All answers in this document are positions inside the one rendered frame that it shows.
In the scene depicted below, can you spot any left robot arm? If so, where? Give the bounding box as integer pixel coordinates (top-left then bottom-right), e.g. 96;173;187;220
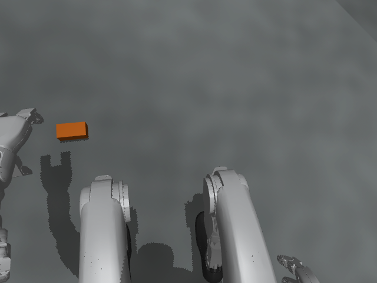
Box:
0;147;16;283

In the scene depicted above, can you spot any left robot hand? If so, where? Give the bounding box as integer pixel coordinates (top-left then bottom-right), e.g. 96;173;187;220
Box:
0;108;44;177

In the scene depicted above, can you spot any right robot hand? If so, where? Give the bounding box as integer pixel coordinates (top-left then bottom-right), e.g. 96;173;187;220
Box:
277;255;320;283

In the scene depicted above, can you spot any small box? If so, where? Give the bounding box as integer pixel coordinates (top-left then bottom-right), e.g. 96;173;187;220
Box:
56;121;88;141

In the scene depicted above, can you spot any right robot foot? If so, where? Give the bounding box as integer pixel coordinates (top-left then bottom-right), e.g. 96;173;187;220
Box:
195;211;223;283

